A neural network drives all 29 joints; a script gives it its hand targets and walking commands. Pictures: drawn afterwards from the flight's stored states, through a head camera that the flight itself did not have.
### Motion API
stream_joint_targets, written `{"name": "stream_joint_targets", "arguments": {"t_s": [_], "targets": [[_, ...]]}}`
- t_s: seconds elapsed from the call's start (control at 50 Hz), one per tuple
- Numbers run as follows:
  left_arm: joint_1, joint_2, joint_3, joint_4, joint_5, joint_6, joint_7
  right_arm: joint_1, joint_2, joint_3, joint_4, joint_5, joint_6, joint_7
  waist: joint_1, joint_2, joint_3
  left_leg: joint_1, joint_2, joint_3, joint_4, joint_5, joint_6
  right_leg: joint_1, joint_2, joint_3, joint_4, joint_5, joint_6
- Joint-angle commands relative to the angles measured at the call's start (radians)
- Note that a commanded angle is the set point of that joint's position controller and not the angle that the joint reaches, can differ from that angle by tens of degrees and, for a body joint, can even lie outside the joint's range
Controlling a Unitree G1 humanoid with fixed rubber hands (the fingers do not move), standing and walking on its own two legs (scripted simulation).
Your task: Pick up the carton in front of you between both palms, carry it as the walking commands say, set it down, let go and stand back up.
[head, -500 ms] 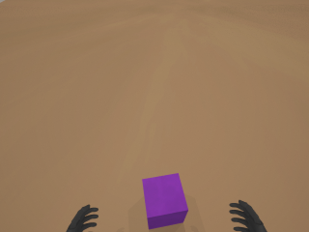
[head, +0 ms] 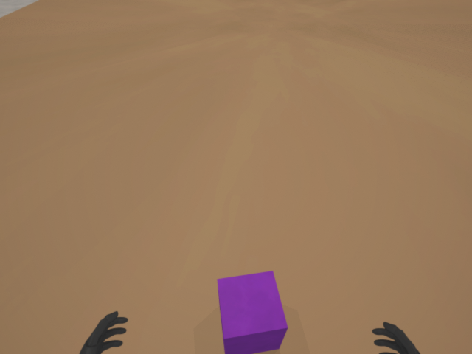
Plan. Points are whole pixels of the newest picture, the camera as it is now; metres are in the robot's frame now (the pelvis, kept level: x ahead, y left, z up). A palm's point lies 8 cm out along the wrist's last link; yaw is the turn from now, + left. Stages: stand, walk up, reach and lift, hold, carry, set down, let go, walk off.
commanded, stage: stand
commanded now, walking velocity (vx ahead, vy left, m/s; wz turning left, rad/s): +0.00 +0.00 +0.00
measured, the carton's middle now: (249, 315) +0.43 -0.03 -0.64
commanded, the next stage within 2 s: none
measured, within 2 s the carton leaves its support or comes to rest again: neither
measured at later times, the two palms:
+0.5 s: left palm out of the picture +0.17 +0.30 -0.09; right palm out of the picture +0.16 -0.27 -0.07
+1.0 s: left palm out of the picture +0.13 +0.31 -0.09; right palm out of the picture +0.13 -0.29 -0.07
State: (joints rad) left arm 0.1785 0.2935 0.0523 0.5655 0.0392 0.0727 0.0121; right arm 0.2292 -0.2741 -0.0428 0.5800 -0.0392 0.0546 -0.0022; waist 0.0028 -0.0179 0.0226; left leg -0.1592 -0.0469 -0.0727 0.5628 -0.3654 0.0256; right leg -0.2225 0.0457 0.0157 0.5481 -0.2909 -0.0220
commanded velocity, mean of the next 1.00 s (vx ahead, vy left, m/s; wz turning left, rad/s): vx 0.00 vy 0.00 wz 0.00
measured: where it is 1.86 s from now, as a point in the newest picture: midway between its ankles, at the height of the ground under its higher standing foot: outside the picture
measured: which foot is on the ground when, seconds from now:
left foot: down 0.00-1.00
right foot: down 0.00-1.00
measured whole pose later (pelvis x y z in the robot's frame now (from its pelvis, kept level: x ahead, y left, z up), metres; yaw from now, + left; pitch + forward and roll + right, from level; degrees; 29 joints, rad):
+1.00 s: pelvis +0.01 +0.01 +0.01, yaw +0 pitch -2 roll -1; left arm 0.13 0.36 0.04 0.91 0.02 0.00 0.02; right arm 0.18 -0.36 -0.02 0.85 -0.03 -0.01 -0.03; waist 0.00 -0.01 0.00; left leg -0.08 -0.06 -0.08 0.41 -0.30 0.04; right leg -0.14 0.02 0.02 0.40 -0.23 0.00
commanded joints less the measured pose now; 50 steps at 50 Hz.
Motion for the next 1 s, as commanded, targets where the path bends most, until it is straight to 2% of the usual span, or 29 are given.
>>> {"name": "stream_joint_targets", "arguments": {"t_s": [0.0,0.02,0.04,0.06,0.1,0.14,0.2,0.22,0.26,0.34,0.36,0.38,0.4,0.42,0.44,0.5,0.52,0.58,0.62,0.64,0.68,0.72,0.74,0.78,0.86,0.88,0.94,0.96,0.98], "targets": [[-0.054,0.137,0.036,-0.002,0.000,-0.054,-0.003,-0.033,-0.141,-0.050,-0.047,0.008,-0.035,-0.009,-0.005,-0.001,-0.013,-0.095,0.080,-0.073,-0.111,0.187,-0.014,0.022,-0.091,0.091,-0.118,0.131,0.016],[-0.044,0.134,0.035,0.022,-0.006,-0.066,0.000,-0.061,-0.144,-0.039,-0.024,0.006,-0.037,-0.010,0.013,0.034,-0.095,-0.081,0.086,-0.066,-0.110,0.240,-0.021,0.070,-0.090,0.089,-0.094,0.205,0.014],[-0.075,0.137,0.039,0.030,0.000,-0.067,0.006,-0.037,-0.161,-0.046,-0.032,0.007,-0.047,-0.015,-0.015,0.074,-0.073,-0.087,0.094,-0.074,-0.103,0.298,-0.009,0.080,-0.104,0.098,-0.079,0.260,0.005],[-0.068,0.148,0.046,0.028,-0.001,-0.076,0.009,-0.030,-0.181,-0.051,-0.021,0.011,-0.048,-0.012,-0.006,0.046,-0.134,-0.065,0.092,-0.071,-0.097,0.347,-0.016,0.111,-0.102,0.106,-0.081,0.287,-0.001],[-0.053,0.167,0.043,0.056,-0.004,-0.078,0.008,-0.047,-0.183,-0.055,0.000,0.008,-0.049,-0.019,-0.005,0.067,-0.107,-0.034,0.113,-0.083,-0.113,0.362,-0.024,0.107,-0.103,0.108,-0.077,0.307,0.004],[-0.050,0.167,0.042,0.096,-0.002,-0.082,0.013,-0.013,-0.197,-0.052,0.019,0.007,-0.049,-0.021,-0.020,0.057,-0.112,-0.019,0.104,-0.078,-0.100,0.419,-0.020,0.119,-0.109,0.110,-0.087,0.344,0.005],[-0.027,0.157,0.038,0.109,-0.006,-0.083,0.015,-0.017,-0.187,-0.041,0.046,0.012,-0.051,-0.027,0.006,-0.035,-0.118,-0.034,0.109,-0.065,-0.083,0.491,-0.015,0.157,-0.112,0.093,-0.049,0.487,-0.004],[-0.047,0.157,0.030,0.117,-0.009,-0.083,0.017,-0.028,-0.192,-0.043,0.050,0.012,-0.054,-0.026,-0.009,0.020,-0.122,-0.002,0.117,-0.084,-0.107,0.500,-0.012,0.148,-0.113,0.094,-0.062,0.434,0.003],[-0.049,0.172,0.040,0.130,-0.002,-0.089,0.012,-0.063,-0.225,-0.050,0.056,0.007,-0.057,-0.030,0.008,0.070,-0.103,-0.014,0.112,-0.075,-0.125,0.497,-0.025,0.132,-0.114,0.089,-0.075,0.392,-0.011],[-0.068,0.192,0.034,0.151,-0.003,-0.080,0.025,-0.025,-0.214,-0.042,0.066,0.007,-0.064,-0.031,-0.006,0.033,-0.105,0.010,0.122,-0.092,-0.119,0.582,-0.011,0.164,-0.115,0.100,-0.062,0.458,-0.002],[-0.042,0.185,0.034,0.155,-0.002,-0.084,0.022,-0.046,-0.204,-0.041,0.078,0.013,-0.066,-0.033,0.001,-0.014,-0.106,0.032,0.123,-0.097,-0.102,0.567,-0.001,0.129,-0.121,0.103,-0.066,0.480,-0.005],[-0.087,0.165,0.029,0.161,-0.014,-0.081,0.015,-0.058,-0.224,-0.039,0.083,0.012,-0.069,-0.035,-0.013,0.008,-0.095,0.025,0.123,-0.081,-0.117,0.552,-0.003,0.118,-0.117,0.098,-0.086,0.421,0.002],[-0.062,0.188,0.029,0.161,-0.008,-0.084,0.019,-0.056,-0.234,-0.040,0.088,0.012,-0.059,-0.033,-0.010,-0.012,-0.105,-0.006,0.126,-0.085,-0.081,0.617,-0.003,0.167,-0.121,0.085,-0.064,0.529,-0.003],[-0.039,0.172,0.032,0.173,-0.016,-0.087,0.018,-0.059,-0.204,-0.041,0.092,0.016,-0.062,-0.037,-0.001,0.036,-0.132,0.027,0.131,-0.091,-0.117,0.592,-0.013,0.162,-0.120,0.106,-0.063,0.480,-0.014],[-0.062,0.182,0.033,0.167,-0.011,-0.083,0.020,-0.061,-0.211,-0.037,0.094,0.014,-0.065,-0.033,-0.020,0.055,-0.144,0.034,0.120,-0.097,-0.117,0.555,-0.011,0.161,-0.115,0.101,-0.076,0.439,-0.013],[-0.080,0.181,0.026,0.174,-0.008,-0.077,0.017,-0.053,-0.231,-0.035,0.113,0.004,-0.070,-0.037,-0.019,0.064,-0.054,0.016,0.143,-0.112,-0.154,0.614,-0.029,0.108,-0.104,0.080,-0.076,0.351,0.004],[-0.081,0.170,0.033,0.180,-0.006,-0.078,0.015,-0.060,-0.243,-0.036,0.128,0.009,-0.066,-0.037,-0.004,0.074,-0.045,0.018,0.137,-0.114,-0.167,0.544,-0.013,0.096,-0.103,0.081,-0.092,0.316,0.009],[-0.081,0.184,0.025,0.206,-0.004,-0.083,0.016,-0.097,-0.217,-0.027,0.126,0.008,-0.071,-0.029,0.005,0.021,-0.063,0.006,0.133,-0.122,-0.206,0.375,-0.004,0.131,-0.115,0.098,-0.126,0.227,0.006],[-0.057,0.189,0.029,0.219,-0.016,-0.076,0.014,-0.129,-0.246,-0.037,0.126,0.000,-0.081,-0.024,0.030,-0.026,-0.044,-0.036,0.145,-0.145,-0.207,0.382,-0.011,0.144,-0.112,0.078,-0.131,0.234,0.008],[-0.058,0.174,0.023,0.224,-0.013,-0.081,0.012,-0.084,-0.240,-0.035,0.127,0.012,-0.083,-0.024,0.014,0.045,-0.057,-0.006,0.124,-0.105,-0.198,0.413,-0.011,0.140,-0.124,0.101,-0.132,0.274,0.006],[-0.095,0.191,0.015,0.233,-0.019,-0.086,0.015,-0.048,-0.233,-0.032,0.152,0.023,-0.076,-0.030,-0.008,0.071,-0.053,0.003,0.124,-0.099,-0.206,0.434,-0.024,0.132,-0.138,0.130,-0.141,0.285,-0.005],[-0.090,0.212,0.029,0.238,-0.002,-0.085,0.018,-0.048,-0.220,-0.015,0.163,0.016,-0.080,-0.035,-0.023,0.018,-0.024,0.007,0.135,-0.101,-0.198,0.493,-0.031,0.112,-0.127,0.101,-0.126,0.311,-0.006],[-0.085,0.202,0.032,0.250,-0.007,-0.080,0.018,-0.085,-0.251,-0.020,0.179,0.008,-0.082,-0.030,0.001,0.040,-0.043,0.030,0.125,-0.110,-0.185,0.455,-0.005,0.109,-0.121,0.096,-0.153,0.277,-0.005],[-0.093,0.181,0.020,0.253,-0.012,-0.084,0.010,-0.091,-0.253,-0.026,0.167,0.010,-0.082,-0.033,-0.011,0.028,-0.025,0.006,0.129,-0.124,-0.191,0.423,0.006,0.112,-0.133,0.109,-0.152,0.295,-0.007],[-0.112,0.211,0.022,0.272,-0.013,-0.088,0.010,-0.090,-0.239,-0.022,0.192,0.012,-0.075,-0.032,-0.010,0.006,-0.078,0.026,0.126,-0.108,-0.216,0.376,-0.007,0.145,-0.130,0.107,-0.161,0.270,-0.012],[-0.098,0.193,0.018,0.279,-0.013,-0.087,0.009,-0.086,-0.252,-0.020,0.209,0.014,-0.078,-0.031,-0.004,-0.016,-0.073,0.011,0.149,-0.148,-0.213,0.391,-0.005,0.153,-0.129,0.095,-0.153,0.268,-0.015],[-0.067,0.226,0.025,0.301,-0.027,-0.092,0.007,-0.082,-0.260,-0.023,0.218,0.010,-0.072,-0.029,-0.002,0.009,-0.064,0.019,0.119,-0.112,-0.227,0.345,0.001,0.139,-0.137,0.122,-0.185,0.249,-0.002],[-0.106,0.204,0.016,0.306,-0.024,-0.091,0.009,-0.103,-0.249,-0.025,0.220,0.009,-0.075,-0.029,-0.012,0.069,-0.034,0.004,0.124,-0.106,-0.217,0.352,-0.003,0.134,-0.143,0.130,-0.188,0.251,-0.006],[-0.099,0.197,0.014,0.299,-0.021,-0.091,0.006,-0.090,-0.253,-0.024,0.222,0.017,-0.073,-0.031,0.001,0.026,-0.012,-0.009,0.117,-0.114,-0.229,0.401,-0.012,0.136,-0.131,0.093,-0.183,0.272,-0.004]]}}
